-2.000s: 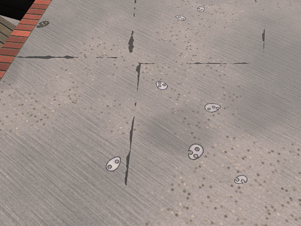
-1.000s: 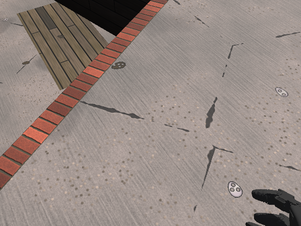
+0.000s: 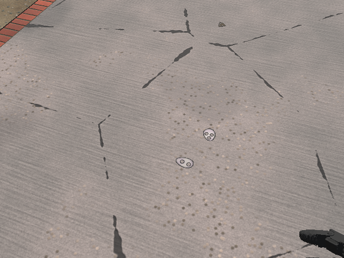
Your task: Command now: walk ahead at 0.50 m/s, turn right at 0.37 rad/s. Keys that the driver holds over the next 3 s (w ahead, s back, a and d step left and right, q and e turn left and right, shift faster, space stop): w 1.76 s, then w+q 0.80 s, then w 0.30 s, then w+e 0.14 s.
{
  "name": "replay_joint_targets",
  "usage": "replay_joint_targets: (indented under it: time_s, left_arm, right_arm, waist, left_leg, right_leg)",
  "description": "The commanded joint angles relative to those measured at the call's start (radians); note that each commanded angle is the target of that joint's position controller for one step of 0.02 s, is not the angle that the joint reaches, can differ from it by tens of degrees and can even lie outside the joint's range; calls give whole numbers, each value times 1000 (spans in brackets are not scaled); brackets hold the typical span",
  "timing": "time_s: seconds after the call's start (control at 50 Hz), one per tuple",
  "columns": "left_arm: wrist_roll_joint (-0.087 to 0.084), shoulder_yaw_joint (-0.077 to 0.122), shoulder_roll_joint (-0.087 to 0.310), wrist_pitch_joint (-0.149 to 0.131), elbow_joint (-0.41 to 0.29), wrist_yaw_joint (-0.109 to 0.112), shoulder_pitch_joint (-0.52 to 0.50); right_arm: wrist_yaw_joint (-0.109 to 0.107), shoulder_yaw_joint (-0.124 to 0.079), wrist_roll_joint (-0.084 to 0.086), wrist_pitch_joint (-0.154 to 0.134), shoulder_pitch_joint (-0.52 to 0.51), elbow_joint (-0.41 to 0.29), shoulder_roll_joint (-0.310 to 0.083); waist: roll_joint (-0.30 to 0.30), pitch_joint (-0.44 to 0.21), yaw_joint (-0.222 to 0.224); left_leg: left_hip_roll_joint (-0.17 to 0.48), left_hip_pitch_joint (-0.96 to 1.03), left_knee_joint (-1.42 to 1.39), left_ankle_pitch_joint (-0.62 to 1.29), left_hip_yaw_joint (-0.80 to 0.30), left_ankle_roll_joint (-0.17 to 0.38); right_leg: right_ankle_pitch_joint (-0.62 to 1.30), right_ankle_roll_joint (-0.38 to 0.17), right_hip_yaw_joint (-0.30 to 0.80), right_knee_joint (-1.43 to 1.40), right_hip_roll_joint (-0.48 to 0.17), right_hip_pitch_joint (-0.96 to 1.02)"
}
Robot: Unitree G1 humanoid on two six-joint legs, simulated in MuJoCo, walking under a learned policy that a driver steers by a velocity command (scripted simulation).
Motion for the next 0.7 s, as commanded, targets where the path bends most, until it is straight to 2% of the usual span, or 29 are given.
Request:
replay_joint_targets:
  time_s: [0.02, 0.04, 0.06, 0.08, 0.1, 0.12, 0.14, 0.18, 0.22, 0.28, 0.32, 0.36, 0.42, 0.44, 0.46, 0.48, 0.5, 0.52, 0.54, 0.56, 0.58, 0.6, 0.62, 0.64, 0.66, 0.7]
  left_arm:
    - [-6, -12, 10, -21, -81, 1, 80]
    - [-17, -14, 46, -30, -74, 2, 112]
    - [-23, 4, 121, -31, -73, 0, 25]
    - [-13, 5, 129, -30, -90, -1, -66]
    - [2, 4, 118, -34, -108, -3, -122]
    - [9, 6, 105, -34, -110, -7, -135]
    - [7, 3, 88, -33, -107, -11, -120]
    - [7, -6, 54, -30, -105, -15, -115]
    - [14, -17, 33, -33, -125, -15, -173]
    - [13, -30, 11, -43, -142, -23, -264]
    - [7, -32, 10, -48, -152, -31, -324]
    - [0, -31, 15, -51, -169, -39, -378]
    - [-4, -25, 34, -56, -192, -53, -420]
    - [-3, -21, 46, -58, -190, -55, -404]
    - [1, -11, 64, -60, -177, -54, -349]
    - [8, 10, 99, -59, -140, -48, -232]
    - [16, 32, 153, -56, -103, -38, -65]
    - [31, 55, 260, -47, -88, -31, 49]
    - [16, 40, 206, -42, -75, -33, 81]
    - [11, 19, 155, -43, -75, -35, 20]
    - [10, 9, 128, -42, -83, -35, -47]
    - [16, 1, 104, -44, -84, -40, -103]
    - [22, -7, 80, -50, -86, -43, -142]
    - [24, -6, 77, -54, -84, -45, -163]
    - [21, -4, 80, -62, -77, -45, -168]
    - [18, 3, 100, -73, -55, -41, -157]
  right_arm:
    - [-11, -89, -32, -13, 324, 8, -270]
    - [2, -84, -2, -5, 371, 39, -231]
    - [0, -63, 15, 0, 326, 31, -159]
    - [-3, -52, 9, 9, 275, 21, -130]
    - [-4, -43, 0, 16, 234, 22, -111]
    - [-6, -33, -7, 15, 210, 23, -90]
    - [-7, -29, -9, 14, 201, 26, -84]
    - [-9, -32, 1, 9, 215, 41, -98]
    - [-14, -40, 8, 9, 232, 57, -133]
    - [-19, -44, 16, 19, 260, 77, -157]
    - [-20, -43, 23, 26, 294, 95, -167]
    - [-20, -43, 27, 35, 336, 116, -173]
    - [-22, -46, 32, 51, 361, 138, -187]
    - [-25, -48, 32, 58, 358, 142, -195]
    - [-28, -50, 33, 63, 342, 142, -205]
    - [-31, -45, 34, 66, 337, 141, -195]
    - [-33, -28, 19, 64, 327, 125, -159]
    - [-30, 5, 4, 44, 408, 90, -62]
    - [-25, 4, 12, 24, 402, 100, -82]
    - [-18, -19, 38, 14, 326, 79, -159]
    - [-16, -18, 41, 12, 262, 65, -158]
    - [-18, -19, 25, 15, 233, 61, -147]
    - [-20, -23, 16, 26, 243, 67, -139]
    - [-19, -20, 16, 37, 266, 74, -119]
    - [-20, -17, 15, 48, 279, 81, -99]
    - [-25, -14, 8, 59, 243, 69, -86]
  waist:
    - [141, -308, -134]
    - [281, -309, -139]
    - [156, -165, -157]
    - [74, -81, -153]
    - [41, -15, -134]
    - [48, 8, -108]
    - [73, 7, -90]
    - [84, -1, -81]
    - [62, 10, -92]
    - [51, 19, -123]
    - [51, 29, -147]
    - [53, 41, -166]
    - [64, 56, -159]
    - [70, 48, -141]
    - [72, 18, -100]
    - [56, -56, -39]
    - [22, -180, 35]
    - [-203, -329, 32]
    - [-274, -388, 41]
    - [-197, -236, 35]
    - [-143, -137, 11]
    - [-96, -67, -19]
    - [-108, -37, -55]
    - [-124, -29, -80]
    - [-123, -27, -93]
    - [-105, -3, -100]
  left_leg:
    - [325, 743, -35, -161, -471, 238]
    - [410, 801, -161, -400, -764, 296]
    - [383, 698, -183, -506, -677, 257]
    - [342, 579, -189, -448, -535, 223]
    - [301, 464, -213, -346, -440, 215]
    - [266, 394, -236, -255, -370, 204]
    - [244, 351, -256, -193, -325, 200]
    - [230, 324, -286, -90, -256, 217]
    - [234, 322, -312, -9, -203, 229]
    - [205, 323, -321, 45, -111, 205]
    - [194, 326, -313, 54, -73, 190]
    - [214, 358, -301, 51, -74, 184]
    - [256, 440, -257, 93, -91, 166]
    - [265, 462, -229, 145, -91, 156]
    - [255, 465, -162, 272, -71, 141]
    - [214, 440, -23, 408, -28, 118]
    - [169, 303, 203, 325, 13, 82]
    - [24, -98, 601, -75, 79, 5]
    - [-14, -250, 759, -544, -46, 4]
    - [47, -337, 823, -498, -63, 15]
    - [91, -332, 791, -409, -32, 20]
    - [118, -299, 731, -343, -20, 14]
    - [145, -238, 681, -295, -28, 8]
    - [152, -186, 658, -266, -27, -1]
    - [152, -162, 639, -246, -20, -10]
    - [155, -184, 567, -175, -16, -29]
  right_leg:
    - [230, 7, -30, 539, -20, -440]
    - [-126, 29, -26, 721, -8, -640]
    - [-64, 28, 1, 796, -58, -721]
    - [11, 26, -41, 792, -97, -717]
    - [66, 24, -65, 733, -125, -702]
    - [109, 22, -75, 672, -160, -661]
    - [132, 24, -89, 632, -176, -615]
    - [157, 35, -120, 561, -187, -593]
    - [226, 49, -139, 447, -198, -611]
    - [390, 57, -166, 250, -189, -569]
    - [468, 60, -187, 148, -167, -523]
    - [489, 56, -196, 92, -153, -506]
    - [417, 23, -197, 28, -138, -499]
    - [387, 9, -203, 8, -129, -465]
    - [378, -10, -224, -24, -108, -374]
    - [390, -38, -246, -51, -84, -197]
    - [417, -87, -161, -12, -170, 72]
    - [315, -233, 255, -31, -430, 458]
    - [205, -280, 515, -165, -491, 485]
    - [149, -237, 397, -187, -455, 372]
    - [195, -210, 267, -208, -411, 232]
    - [267, -198, 185, -244, -370, 103]
    - [332, -186, 124, -279, -338, 10]
    - [364, -188, 90, -310, -322, -52]
    - [403, -196, 57, -333, -314, -87]
    - [464, -205, -2, -364, -308, -116]
Next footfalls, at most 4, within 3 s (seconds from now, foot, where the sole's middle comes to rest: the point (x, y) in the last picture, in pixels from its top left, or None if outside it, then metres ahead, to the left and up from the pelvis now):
0.50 right None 0.42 -0.15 -0.76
1.02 left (177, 200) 0.72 0.08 -0.76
1.54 right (235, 149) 1.00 -0.18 -0.76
2.10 left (189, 101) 1.31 0.06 -0.76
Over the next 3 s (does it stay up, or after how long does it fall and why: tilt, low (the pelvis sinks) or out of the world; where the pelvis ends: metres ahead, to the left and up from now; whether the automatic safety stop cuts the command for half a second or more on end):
stays up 1.63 0.07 0.02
